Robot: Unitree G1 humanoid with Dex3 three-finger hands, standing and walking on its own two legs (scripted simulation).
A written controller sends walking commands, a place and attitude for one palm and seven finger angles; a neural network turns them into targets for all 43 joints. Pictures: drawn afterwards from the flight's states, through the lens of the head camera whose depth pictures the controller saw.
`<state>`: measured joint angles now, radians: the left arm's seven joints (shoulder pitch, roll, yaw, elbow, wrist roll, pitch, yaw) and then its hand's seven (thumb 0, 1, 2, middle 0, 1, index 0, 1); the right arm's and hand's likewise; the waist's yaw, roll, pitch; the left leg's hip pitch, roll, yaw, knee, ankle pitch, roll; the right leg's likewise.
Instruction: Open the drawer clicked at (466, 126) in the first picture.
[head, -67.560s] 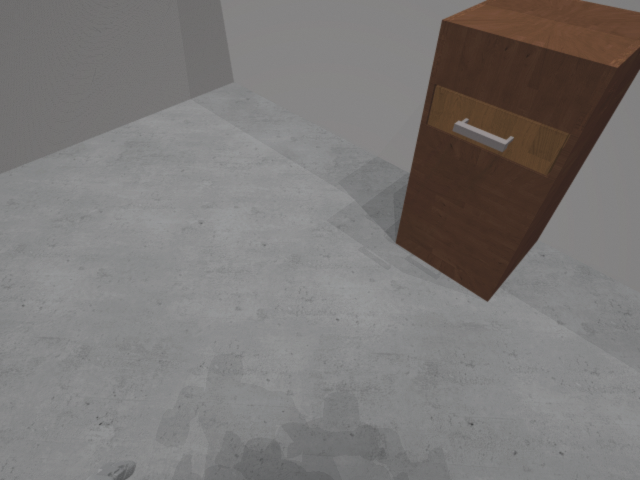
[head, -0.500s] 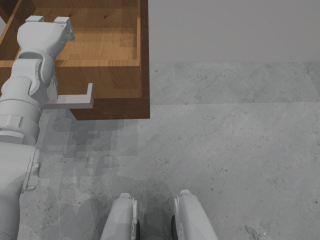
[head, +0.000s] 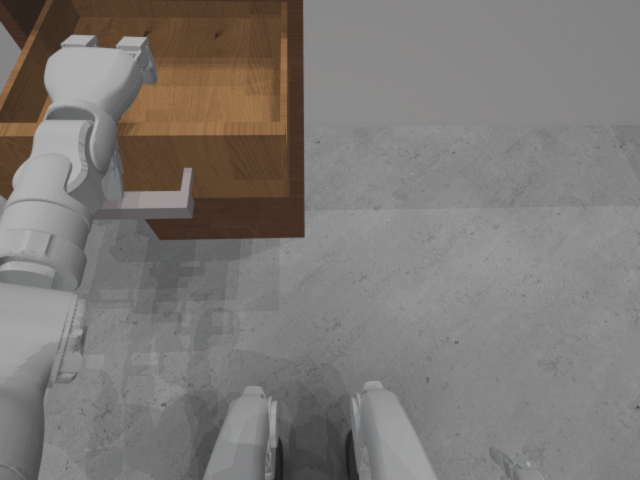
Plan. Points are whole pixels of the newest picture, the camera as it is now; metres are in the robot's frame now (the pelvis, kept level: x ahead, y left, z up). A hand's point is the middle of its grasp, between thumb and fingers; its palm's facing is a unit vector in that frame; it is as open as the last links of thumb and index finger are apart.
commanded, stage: lift the hand off the handle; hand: left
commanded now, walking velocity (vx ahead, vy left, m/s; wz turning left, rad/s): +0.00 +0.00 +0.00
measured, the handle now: (128, 190) +0.47 +0.22 +0.04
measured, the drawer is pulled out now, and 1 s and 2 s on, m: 0.25 0.22 0.22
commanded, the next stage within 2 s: none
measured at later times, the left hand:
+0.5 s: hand (118, 109) +0.55 +0.23 +0.10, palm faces -0.03 +0.05 -1.00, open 14.7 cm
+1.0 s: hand (121, 105) +0.56 +0.23 +0.09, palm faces -0.06 +0.02 -1.00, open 14.6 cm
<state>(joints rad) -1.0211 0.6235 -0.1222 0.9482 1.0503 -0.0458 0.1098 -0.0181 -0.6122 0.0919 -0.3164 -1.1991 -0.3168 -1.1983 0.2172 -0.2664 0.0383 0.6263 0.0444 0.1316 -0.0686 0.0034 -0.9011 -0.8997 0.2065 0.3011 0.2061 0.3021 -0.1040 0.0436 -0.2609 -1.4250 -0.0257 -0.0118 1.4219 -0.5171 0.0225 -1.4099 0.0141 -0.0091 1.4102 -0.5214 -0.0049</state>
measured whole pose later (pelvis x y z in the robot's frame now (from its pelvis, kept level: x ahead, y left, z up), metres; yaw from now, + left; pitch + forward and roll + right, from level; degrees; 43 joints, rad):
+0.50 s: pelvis -0.01 +0.00 -0.01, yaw -1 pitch +30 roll -2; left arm -1.11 0.70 -0.11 1.03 1.06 -0.06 0.08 -0.03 -0.61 0.12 -0.32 -1.20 -0.32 -1.20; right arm 0.27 -0.27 0.05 0.63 0.05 0.11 -0.07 0.00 -0.90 -0.90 0.21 0.30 0.21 0.30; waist -0.15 0.05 -0.23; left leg -1.46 -0.01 -0.02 1.44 -0.51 0.02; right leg -1.45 0.03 -0.02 1.42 -0.50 -0.01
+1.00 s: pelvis +0.00 +0.00 +0.02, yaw -2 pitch +29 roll -2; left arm -1.07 0.67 -0.07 1.08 1.06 -0.10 0.14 -0.04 -0.61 0.16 -0.32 -1.20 -0.32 -1.20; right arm 0.32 -0.27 0.05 0.61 0.04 0.10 -0.06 0.00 -0.90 -0.90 0.21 0.30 0.21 0.30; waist -0.15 0.06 -0.21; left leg -1.37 0.00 -0.01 1.35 -0.50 0.03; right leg -1.35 0.04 -0.01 1.31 -0.48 0.00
